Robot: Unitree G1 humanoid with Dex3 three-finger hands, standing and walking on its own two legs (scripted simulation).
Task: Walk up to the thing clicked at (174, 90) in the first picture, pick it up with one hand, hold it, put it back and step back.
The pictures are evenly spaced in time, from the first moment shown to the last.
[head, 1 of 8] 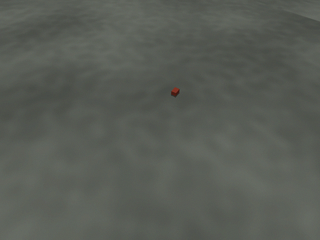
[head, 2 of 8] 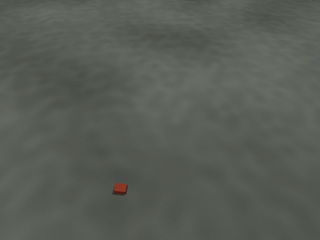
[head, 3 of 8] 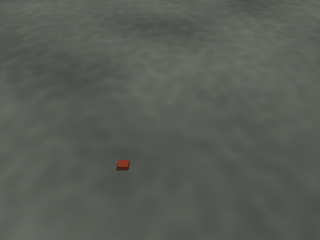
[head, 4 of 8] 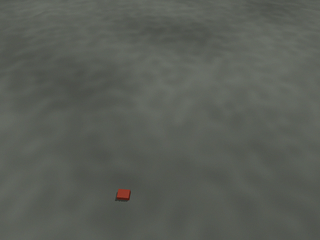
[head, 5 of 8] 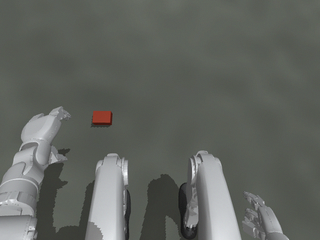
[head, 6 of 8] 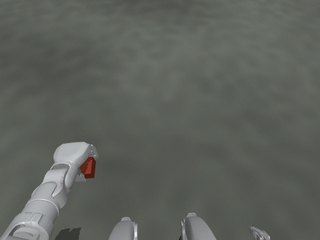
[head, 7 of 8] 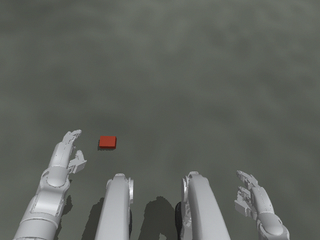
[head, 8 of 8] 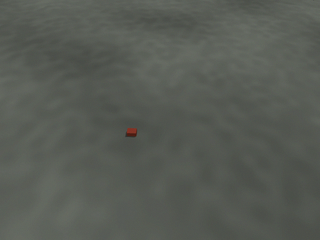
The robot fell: no
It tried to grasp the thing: yes
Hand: left
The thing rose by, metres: 0.69
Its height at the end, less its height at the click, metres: +0.00
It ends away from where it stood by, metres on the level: 0.01
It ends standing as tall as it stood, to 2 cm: yes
